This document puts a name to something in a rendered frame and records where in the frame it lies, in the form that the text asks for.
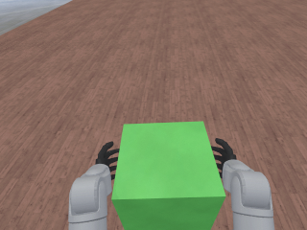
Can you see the robot right forearm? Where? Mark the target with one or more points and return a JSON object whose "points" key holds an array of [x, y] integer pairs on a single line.
{"points": [[251, 196]]}

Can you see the robot left hand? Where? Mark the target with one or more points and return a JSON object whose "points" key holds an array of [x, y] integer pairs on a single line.
{"points": [[103, 156]]}

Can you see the carton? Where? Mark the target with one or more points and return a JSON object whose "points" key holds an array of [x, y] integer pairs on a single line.
{"points": [[167, 178]]}

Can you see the robot left forearm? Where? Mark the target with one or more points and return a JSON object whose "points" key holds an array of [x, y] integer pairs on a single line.
{"points": [[87, 208]]}

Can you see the robot right hand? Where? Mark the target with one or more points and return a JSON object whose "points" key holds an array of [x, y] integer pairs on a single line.
{"points": [[226, 152]]}

